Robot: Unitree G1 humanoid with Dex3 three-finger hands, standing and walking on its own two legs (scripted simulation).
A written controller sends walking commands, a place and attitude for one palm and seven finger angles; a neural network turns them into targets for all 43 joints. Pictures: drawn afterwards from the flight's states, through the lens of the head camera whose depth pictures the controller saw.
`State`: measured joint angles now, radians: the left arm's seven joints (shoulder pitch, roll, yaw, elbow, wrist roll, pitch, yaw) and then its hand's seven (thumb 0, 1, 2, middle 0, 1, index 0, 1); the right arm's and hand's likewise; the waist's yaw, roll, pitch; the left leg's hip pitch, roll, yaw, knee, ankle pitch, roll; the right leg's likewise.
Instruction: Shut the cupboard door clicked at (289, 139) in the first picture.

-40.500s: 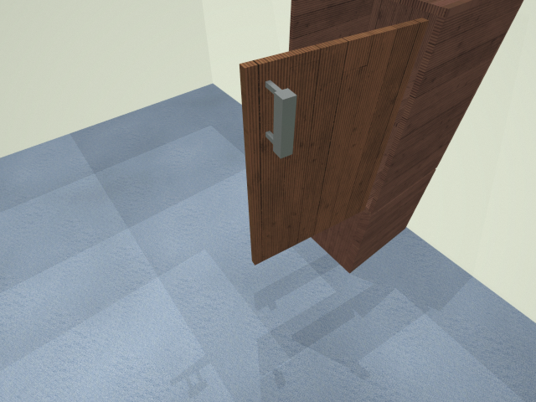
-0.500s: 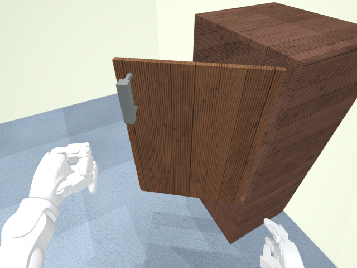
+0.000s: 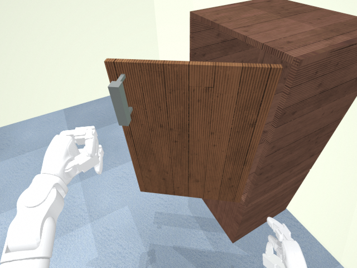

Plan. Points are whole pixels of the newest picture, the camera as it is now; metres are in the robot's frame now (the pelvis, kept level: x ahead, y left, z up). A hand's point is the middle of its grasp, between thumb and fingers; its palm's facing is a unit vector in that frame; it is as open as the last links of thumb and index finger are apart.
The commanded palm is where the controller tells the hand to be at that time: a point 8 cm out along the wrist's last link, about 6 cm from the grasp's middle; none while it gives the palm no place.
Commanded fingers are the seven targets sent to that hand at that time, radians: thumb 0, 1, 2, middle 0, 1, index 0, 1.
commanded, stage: bring the fist close to the handle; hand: left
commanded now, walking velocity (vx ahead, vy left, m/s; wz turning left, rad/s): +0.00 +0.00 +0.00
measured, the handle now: (123, 99) +0.47 +0.20 +0.16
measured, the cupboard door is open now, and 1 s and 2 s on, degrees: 53 53 44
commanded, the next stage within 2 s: push the door shut along its arc in 1.06 s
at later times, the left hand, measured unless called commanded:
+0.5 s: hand (120, 131) +0.34 +0.17 +0.17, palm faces -0.04 -1.00 -0.03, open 3.1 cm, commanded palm +0.32 +0.22 +0.16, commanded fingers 0.00 0.90 0.90 -1.30 -1.50 -1.30 -1.50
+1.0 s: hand (123, 124) +0.37 +0.17 +0.16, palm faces +0.02 -1.00 -0.03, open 3.1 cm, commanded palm +0.34 +0.21 +0.16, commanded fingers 0.00 0.90 0.90 -1.30 -1.50 -1.30 -1.50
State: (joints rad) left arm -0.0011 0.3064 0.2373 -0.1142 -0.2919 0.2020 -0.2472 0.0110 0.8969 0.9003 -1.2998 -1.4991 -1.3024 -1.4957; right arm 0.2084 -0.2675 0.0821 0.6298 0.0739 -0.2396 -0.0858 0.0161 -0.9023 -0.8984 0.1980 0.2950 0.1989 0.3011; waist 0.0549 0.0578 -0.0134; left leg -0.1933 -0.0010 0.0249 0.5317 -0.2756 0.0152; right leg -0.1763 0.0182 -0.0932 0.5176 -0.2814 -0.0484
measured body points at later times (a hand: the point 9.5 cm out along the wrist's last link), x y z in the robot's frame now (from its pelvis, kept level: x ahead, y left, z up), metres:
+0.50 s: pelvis +0.01 +0.00 +0.00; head +0.00 -0.02 +0.45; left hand +0.34 +0.22 +0.17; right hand +0.20 -0.22 -0.08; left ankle +0.01 +0.11 -0.73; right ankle +0.01 -0.08 -0.73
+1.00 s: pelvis +0.01 +0.00 +0.00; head +0.00 -0.02 +0.45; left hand +0.37 +0.23 +0.16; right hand +0.17 -0.24 -0.09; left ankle +0.01 +0.11 -0.73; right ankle +0.01 -0.08 -0.73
